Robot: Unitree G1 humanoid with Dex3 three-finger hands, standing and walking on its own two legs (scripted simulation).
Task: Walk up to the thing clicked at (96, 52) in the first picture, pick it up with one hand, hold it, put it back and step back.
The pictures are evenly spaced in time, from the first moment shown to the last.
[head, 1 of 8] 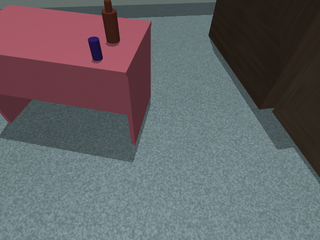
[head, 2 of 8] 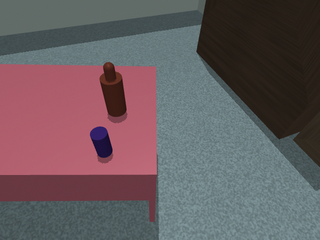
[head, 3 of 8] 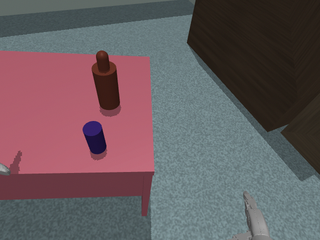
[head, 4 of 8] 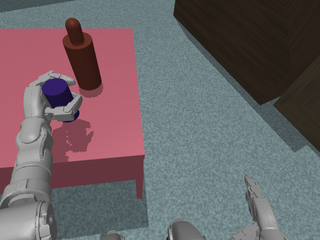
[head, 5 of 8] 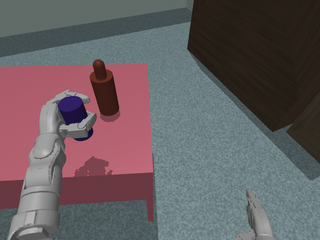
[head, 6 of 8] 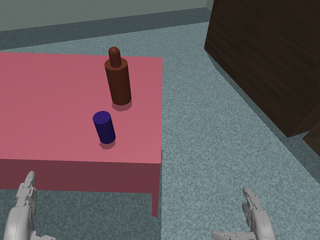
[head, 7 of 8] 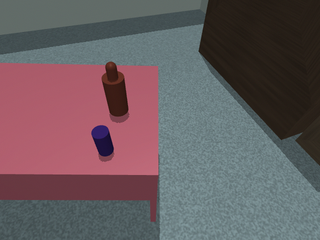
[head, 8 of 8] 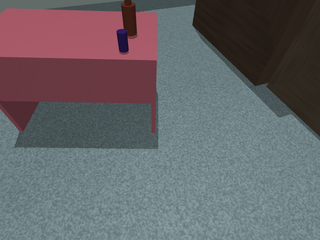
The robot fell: no
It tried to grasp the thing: yes
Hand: left
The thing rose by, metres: 0.24
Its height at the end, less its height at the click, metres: +0.00
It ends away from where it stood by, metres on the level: 0.01
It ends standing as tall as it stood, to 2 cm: yes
